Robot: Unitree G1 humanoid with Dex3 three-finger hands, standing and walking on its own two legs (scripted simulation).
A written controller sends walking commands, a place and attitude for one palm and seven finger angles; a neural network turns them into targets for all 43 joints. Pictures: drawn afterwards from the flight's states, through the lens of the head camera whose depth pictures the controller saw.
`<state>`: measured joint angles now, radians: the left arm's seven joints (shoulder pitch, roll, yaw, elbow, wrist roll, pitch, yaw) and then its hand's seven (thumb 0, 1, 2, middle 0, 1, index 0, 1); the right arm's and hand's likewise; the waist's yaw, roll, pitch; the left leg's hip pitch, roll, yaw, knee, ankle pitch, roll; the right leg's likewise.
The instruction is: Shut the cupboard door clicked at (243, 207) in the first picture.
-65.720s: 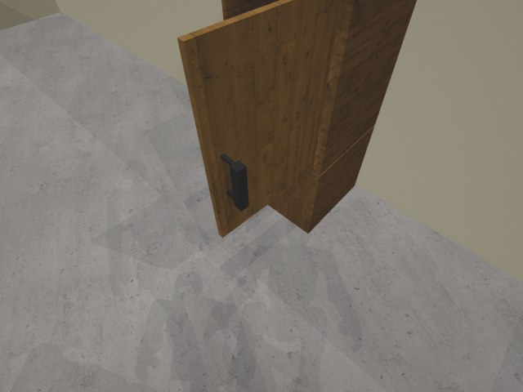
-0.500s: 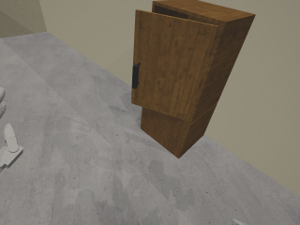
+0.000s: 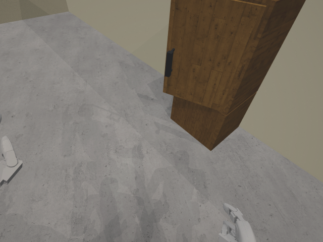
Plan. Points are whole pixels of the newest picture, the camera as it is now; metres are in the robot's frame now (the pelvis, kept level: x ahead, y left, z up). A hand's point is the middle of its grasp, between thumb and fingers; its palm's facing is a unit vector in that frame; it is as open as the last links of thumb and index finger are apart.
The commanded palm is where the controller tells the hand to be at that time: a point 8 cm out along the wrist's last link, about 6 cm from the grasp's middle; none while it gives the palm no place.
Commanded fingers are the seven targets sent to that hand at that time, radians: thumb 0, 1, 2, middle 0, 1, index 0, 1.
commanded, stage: stop stepping back and stand still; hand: left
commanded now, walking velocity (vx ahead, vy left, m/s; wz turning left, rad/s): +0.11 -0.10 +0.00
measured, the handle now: (170, 62) +1.04 -0.01 -0.09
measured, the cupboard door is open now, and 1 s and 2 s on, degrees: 23 23 23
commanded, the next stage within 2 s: let the arm hang, fingers relaxed in 0.52 s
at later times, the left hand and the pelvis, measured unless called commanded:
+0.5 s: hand (36, 142) +0.26 +0.27 +0.16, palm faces +0.38 -0.80 -0.46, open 7.4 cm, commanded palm +0.19 +0.31 +0.18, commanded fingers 0.00 0.90 0.90 -0.20 -0.30 -0.20 -0.30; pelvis +0.04 +0.01 +0.00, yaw -1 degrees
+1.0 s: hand out of the picture +0.03 +0.21 -0.17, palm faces +0.04 -0.98 -0.18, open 6.9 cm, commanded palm none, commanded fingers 0.00 0.90 0.90 -0.20 -0.30 -0.20 -0.30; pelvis +0.02 +0.03 +0.00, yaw +1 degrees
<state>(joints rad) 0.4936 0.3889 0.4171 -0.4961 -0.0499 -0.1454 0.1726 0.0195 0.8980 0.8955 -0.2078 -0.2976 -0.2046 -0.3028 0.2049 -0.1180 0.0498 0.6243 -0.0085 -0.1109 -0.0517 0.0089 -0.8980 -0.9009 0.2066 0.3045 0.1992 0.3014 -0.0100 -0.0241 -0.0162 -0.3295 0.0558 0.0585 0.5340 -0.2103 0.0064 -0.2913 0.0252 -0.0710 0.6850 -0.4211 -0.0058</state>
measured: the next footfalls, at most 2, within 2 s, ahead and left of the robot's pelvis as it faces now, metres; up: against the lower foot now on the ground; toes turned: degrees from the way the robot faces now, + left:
right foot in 0.06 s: +0.02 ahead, -0.09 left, +0.00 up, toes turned -4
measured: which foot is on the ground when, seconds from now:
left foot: down 0.00-1.00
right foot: up 0.00-0.04, down 0.06-1.00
